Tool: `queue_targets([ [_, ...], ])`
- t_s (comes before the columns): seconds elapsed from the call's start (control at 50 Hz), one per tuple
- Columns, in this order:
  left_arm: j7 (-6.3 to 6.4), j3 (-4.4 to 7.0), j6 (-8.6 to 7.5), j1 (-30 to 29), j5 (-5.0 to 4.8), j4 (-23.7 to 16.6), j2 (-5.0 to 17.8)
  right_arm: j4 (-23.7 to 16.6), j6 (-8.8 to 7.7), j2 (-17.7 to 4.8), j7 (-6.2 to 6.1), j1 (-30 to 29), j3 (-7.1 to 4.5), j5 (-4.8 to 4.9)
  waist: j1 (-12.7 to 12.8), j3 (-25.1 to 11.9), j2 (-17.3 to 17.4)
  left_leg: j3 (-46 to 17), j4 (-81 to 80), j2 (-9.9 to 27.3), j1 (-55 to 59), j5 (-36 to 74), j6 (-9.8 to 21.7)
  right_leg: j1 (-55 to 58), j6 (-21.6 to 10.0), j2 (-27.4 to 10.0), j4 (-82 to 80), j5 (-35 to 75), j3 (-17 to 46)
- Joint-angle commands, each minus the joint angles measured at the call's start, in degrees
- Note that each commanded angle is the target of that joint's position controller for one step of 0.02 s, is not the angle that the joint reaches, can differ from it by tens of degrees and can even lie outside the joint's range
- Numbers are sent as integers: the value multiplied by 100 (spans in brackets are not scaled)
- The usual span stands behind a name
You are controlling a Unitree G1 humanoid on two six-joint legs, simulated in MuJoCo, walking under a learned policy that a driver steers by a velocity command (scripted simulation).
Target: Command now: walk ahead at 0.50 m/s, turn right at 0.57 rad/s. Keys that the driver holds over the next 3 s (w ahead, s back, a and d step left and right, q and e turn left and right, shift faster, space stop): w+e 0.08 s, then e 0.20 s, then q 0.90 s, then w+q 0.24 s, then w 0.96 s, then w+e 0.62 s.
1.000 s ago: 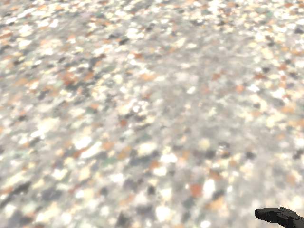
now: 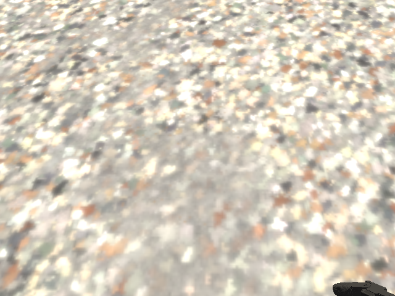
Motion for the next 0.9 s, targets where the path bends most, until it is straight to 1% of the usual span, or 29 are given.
queue_targets([
  [0.02,49,250,-74,-292,36,-414,1078,-317,-179,-757,-72,312,-224,43,-542,-237,-700,95,-514,-347,1387,-467,220,-439,-325,-1425,530,3720,1132],
  [0.04,4,232,-108,-393,-7,-424,1052,-126,-247,-902,-137,1026,-295,17,-921,-588,-439,75,-891,-307,2406,-368,360,-680,-183,-1111,1424,3825,914],
  [0.06,-54,131,-161,-359,-84,-545,715,-70,-303,-1292,-237,1867,-398,-101,-1240,-1354,156,-946,-1121,742,3691,-1361,638,-1257,-24,-735,2883,2814,487],
  [0.08,-45,21,-153,189,-235,-743,212,-121,-230,-1806,-285,2052,-522,-202,-972,-1934,1432,-3453,-1667,2256,5001,-2059,1209,-2983,172,152,4417,-863,-291],
  [0.1,13,52,-67,279,-39,-637,653,-133,-149,-1517,-263,1746,-510,-100,-743,-1609,1076,-4204,-1804,2382,4542,-1957,1429,-3586,156,-248,5111,-1164,-425],
  [0.12,15,91,0,-20,26,-543,759,-232,-136,-978,-248,1391,-387,-44,-684,-855,253,-3206,-1723,2161,3799,-1030,1370,-3564,204,-511,5257,-699,-457],
  [0.14,-15,83,38,-285,36,-548,681,-210,-155,-666,-225,1207,-302,-15,-639,-464,-100,-2196,-1681,1861,3255,439,1291,-3403,291,-660,5102,-427,-549],
  [0.18,-92,97,186,-370,114,-578,577,-109,-203,-514,-226,1190,-243,32,-488,-324,360,-934,-1665,1406,2778,2362,1106,-3111,441,-837,4845,-377,-694],
  [0.2,-126,95,252,-335,120,-589,528,-56,-244,-554,-205,1267,-252,58,-454,-374,510,-610,-1618,1333,2695,3082,1092,-3001,486,-791,4841,-307,-764],
  [0.24,-187,81,321,-464,77,-695,457,-4,-283,-630,-185,1317,-289,94,-395,-487,589,-219,-1654,1328,2731,3636,1170,-3083,558,-731,4738,-94,-819],
  [0.3,-261,0,365,-965,94,-920,298,53,-215,-672,-212,1328,-309,90,-459,-386,584,216,-1779,1279,2641,3587,1231,-3216,625,-789,3992,368,-915],
  [0.36,-285,-148,334,-1206,97,-966,59,178,-179,-671,-162,1317,-296,94,-480,-456,638,621,-1734,1011,2283,3449,1162,-2355,566,-698,2673,903,-1056],
  [0.42,-191,-205,296,-1340,124,-884,84,392,-139,-714,-70,1537,-302,145,-575,-484,657,385,-1497,967,2410,3200,1105,-1766,484,-648,1722,1080,-1231],
  [0.46,-106,-225,188,-1178,161,-771,100,477,-83,-727,-63,1503,-309,217,-423,-438,448,184,-1069,845,2382,2573,937,-1166,369,-647,689,1617,-1262],
  [0.48,-54,-221,101,-1068,218,-708,227,528,-69,-649,-71,1666,-293,202,-384,-507,109,137,-783,679,2211,1967,729,-593,328,-894,140,2395,-1038],
  [0.5,17,-171,23,-823,283,-725,604,421,-67,-401,-83,1914,-220,160,-430,-972,-553,249,-264,463,1785,192,497,306,201,-2078,402,4537,-127],
  [0.52,107,-102,90,-968,148,-790,851,453,40,-48,-128,2520,-128,278,-630,-1489,-1587,470,473,-92,1454,-2610,393,653,-646,-3087,636,5756,634],
  [0.54,147,-107,142,-909,-23,-782,682,512,211,-457,-191,2108,-232,259,-308,-1401,-1319,255,1202,-305,1211,-3311,389,352,-980,-3016,419,4958,711],
  [0.56,189,-129,171,-1014,-42,-757,650,426,295,-595,-189,1838,-312,212,-330,-969,-1168,145,1803,-343,932,-3310,375,-7,-987,-2889,151,4333,510],
  [0.58,236,-144,220,-1232,-19,-776,598,437,346,-629,-186,1745,-370,158,-448,-697,-987,110,2181,-299,783,-3091,346,-299,-875,-2719,-15,3814,270],
  [0.62,307,-158,259,-1574,-10,-811,486,514,445,-550,-167,1884,-415,90,-700,-426,-973,130,2449,-208,934,-2623,223,-872,-687,-2464,-240,3316,-302],
  [0.66,314,-164,261,-1695,31,-833,371,538,512,-425,-162,1949,-427,78,-752,-491,-852,250,2538,-229,1063,-2414,117,-1062,-675,-2360,-254,3012,-640],
  [0.7,304,-146,263,-1730,65,-797,341,455,573,-307,-127,1814,-413,95,-727,-460,-931,325,2169,-176,1130,-2291,100,-1198,-670,-2349,-268,2451,-831],
  [0.76,249,-81,288,-1686,111,-731,441,264,637,-280,-38,1533,-393,98,-596,-466,-1137,462,1429,-148,1368,-2130,193,-1294,-650,-2418,-204,1723,-923],
  [0.82,205,9,326,-1702,106,-699,646,143,620,-361,27,1544,-411,116,-633,-571,-1102,609,731,-178,1782,-1989,361,-1365,-541,-2587,41,1555,-939],
  [0.84,205,40,350,-1785,70,-703,718,167,591,-343,42,1700,-410,113,-763,-595,-979,709,186,-243,2150,-1649,459,-1533,-371,-2540,256,1401,-1077],
  [0.86,204,62,382,-1737,57,-669,717,207,545,-414,46,1843,-429,93,-838,-516,-701,587,-480,-302,2528,-1304,576,-1865,-68,-2409,632,979,-1294],
  [0.88,166,47,437,-1481,73,-622,530,165,480,-712,13,1835,-489,18,-790,-222,356,-575,-1632,302,2569,-1373,734,-2402,399,-1963,1663,28,-1783],
  [0.9,194,-56,488,-1588,26,-976,190,-88,460,-1625,-26,1669,-690,36,-744,168,1824,-3105,-2357,1941,2339,-738,1350,-3743,843,-791,2684,-1599,-2071],
])
Next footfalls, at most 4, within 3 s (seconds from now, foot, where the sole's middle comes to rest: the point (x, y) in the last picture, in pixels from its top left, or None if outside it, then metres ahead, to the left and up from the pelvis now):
0.06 left None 0.20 0.12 -0.77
0.48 right None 0.29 -0.11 -0.77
0.88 left None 0.22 0.11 -0.77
1.38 right None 0.27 -0.07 -0.77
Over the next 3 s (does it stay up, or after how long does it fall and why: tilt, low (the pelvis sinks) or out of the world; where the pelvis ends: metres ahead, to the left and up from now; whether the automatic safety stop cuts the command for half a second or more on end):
stays up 0.92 0.39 0.00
